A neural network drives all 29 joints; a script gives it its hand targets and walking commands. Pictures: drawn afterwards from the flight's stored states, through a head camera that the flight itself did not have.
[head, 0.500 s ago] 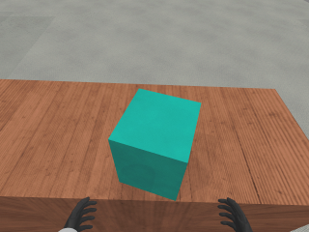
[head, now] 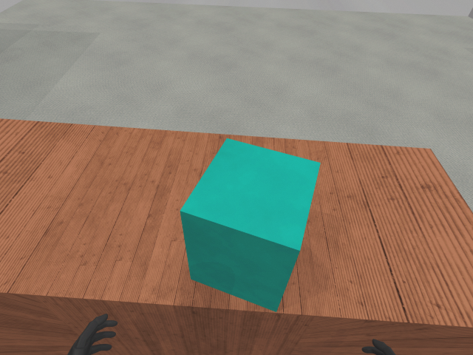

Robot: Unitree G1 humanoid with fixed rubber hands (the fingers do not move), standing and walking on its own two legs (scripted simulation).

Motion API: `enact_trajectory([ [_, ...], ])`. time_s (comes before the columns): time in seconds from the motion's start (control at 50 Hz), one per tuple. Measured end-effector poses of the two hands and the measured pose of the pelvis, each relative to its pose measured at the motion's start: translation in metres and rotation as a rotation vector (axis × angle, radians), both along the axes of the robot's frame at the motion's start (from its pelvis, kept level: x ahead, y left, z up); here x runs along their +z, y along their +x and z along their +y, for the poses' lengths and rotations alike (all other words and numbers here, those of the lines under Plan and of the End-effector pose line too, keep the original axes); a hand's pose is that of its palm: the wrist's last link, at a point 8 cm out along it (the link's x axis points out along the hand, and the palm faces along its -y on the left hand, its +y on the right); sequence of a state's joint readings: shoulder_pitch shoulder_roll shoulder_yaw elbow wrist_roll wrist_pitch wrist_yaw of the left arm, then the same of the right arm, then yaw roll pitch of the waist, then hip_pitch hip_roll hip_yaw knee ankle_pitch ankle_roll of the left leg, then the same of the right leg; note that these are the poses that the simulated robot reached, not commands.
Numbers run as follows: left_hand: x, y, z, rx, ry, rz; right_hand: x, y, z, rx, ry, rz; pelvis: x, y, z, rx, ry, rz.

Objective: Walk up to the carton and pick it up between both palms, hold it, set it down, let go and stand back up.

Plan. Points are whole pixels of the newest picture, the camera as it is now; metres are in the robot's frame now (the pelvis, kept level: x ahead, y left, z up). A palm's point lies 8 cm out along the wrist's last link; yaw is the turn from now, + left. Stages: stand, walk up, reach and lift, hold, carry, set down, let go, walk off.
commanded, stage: stand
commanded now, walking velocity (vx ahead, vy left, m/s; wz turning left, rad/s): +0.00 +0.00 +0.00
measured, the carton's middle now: (251, 224) +0.39 -0.02 -0.03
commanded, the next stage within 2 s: none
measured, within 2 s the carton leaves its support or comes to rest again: neither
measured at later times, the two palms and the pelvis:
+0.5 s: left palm out of the picture +0.07 +0.31 -0.11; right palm out of the picture +0.10 -0.27 -0.10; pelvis +0.00 +0.02 +0.00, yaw +2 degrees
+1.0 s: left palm out of the picture +0.03 +0.33 -0.12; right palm out of the picture +0.08 -0.26 -0.10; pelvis -0.02 +0.04 +0.01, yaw +2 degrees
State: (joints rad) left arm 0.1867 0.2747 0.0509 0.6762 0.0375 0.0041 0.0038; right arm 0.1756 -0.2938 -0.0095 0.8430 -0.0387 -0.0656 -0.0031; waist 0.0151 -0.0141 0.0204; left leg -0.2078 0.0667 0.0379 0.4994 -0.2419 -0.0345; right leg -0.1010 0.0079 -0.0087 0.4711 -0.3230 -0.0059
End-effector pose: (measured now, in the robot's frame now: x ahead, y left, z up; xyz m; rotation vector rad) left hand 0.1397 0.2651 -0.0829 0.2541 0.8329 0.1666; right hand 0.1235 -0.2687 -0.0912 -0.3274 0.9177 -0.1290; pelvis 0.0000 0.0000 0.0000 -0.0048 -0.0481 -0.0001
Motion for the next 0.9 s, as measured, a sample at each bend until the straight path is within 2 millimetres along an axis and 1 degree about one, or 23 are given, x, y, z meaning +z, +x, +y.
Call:
enact_trajectory([
  [0.08,-0.006,-0.022,0.028,0.034,0.041,0.062,-0.004,-0.016,-0.016,-0.017,-0.04,0.082,-0.001,0.001,0.003,0.01,-0.004,0.005],
  [0.12,-0.009,-0.031,0.036,0.044,0.052,0.094,-0.005,-0.02,-0.02,-0.021,-0.052,0.106,-0.002,0.001,0.005,0.012,-0.005,0.006],
  [0.18,-0.014,-0.043,0.043,0.051,0.061,0.145,-0.006,-0.022,-0.02,-0.021,-0.057,0.125,-0.001,0.001,0.008,0.017,-0.007,0.004],
  [0.26,-0.02,-0.054,0.046,0.053,0.055,0.196,-0.008,-0.021,-0.015,-0.023,-0.053,0.142,0.0,0.0,0.013,0.021,-0.009,0.0],
  [0.4,-0.027,-0.063,0.045,0.057,0.029,0.227,-0.007,-0.02,-0.003,-0.011,-0.053,0.162,0.002,-0.002,0.02,0.028,-0.01,-0.012],
  [0.58,-0.031,-0.076,0.054,0.065,0.024,0.265,-0.004,-0.021,0.008,-0.011,-0.056,0.159,0.004,-0.008,0.029,0.029,-0.012,-0.017],
  [0.74,-0.033,-0.094,0.065,0.078,0.032,0.316,-0.005,-0.035,0.009,-0.026,-0.058,0.188,0.005,-0.014,0.035,0.028,-0.006,-0.013],
  [0.82,-0.034,-0.104,0.068,0.084,0.033,0.345,-0.006,-0.04,0.01,-0.031,-0.058,0.203,0.006,-0.016,0.036,0.028,-0.005,-0.014],
  [0.9,-0.034,-0.11,0.069,0.088,0.033,0.362,-0.008,-0.045,0.01,-0.041,-0.058,0.212,0.006,-0.018,0.037,0.031,-0.005,-0.013],
])
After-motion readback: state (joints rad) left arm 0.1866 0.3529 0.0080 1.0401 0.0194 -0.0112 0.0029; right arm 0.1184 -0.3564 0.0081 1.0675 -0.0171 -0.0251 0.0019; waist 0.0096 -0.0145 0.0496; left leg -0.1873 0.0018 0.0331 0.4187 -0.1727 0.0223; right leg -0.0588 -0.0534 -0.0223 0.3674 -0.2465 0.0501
